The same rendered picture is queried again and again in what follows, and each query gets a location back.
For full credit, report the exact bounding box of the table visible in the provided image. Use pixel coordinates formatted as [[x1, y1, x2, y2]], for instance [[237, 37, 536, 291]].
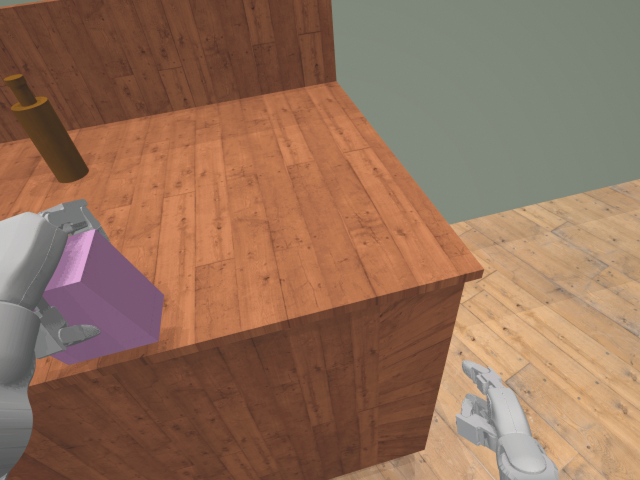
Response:
[[0, 0, 484, 480]]

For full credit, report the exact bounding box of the sponge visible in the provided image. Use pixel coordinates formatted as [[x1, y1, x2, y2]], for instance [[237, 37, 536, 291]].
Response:
[[32, 229, 164, 365]]

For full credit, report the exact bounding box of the robot right forearm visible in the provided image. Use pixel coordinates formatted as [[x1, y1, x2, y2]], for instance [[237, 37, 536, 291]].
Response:
[[496, 433, 559, 480]]

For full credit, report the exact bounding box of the robot left forearm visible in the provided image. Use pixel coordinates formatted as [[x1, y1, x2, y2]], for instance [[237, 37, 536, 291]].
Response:
[[0, 301, 41, 480]]

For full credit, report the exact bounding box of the left robot hand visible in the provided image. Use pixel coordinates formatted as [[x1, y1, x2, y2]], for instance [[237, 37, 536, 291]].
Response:
[[0, 199, 110, 359]]

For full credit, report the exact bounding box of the right robot hand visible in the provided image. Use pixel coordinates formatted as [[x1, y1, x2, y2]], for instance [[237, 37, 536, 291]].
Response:
[[456, 360, 532, 452]]

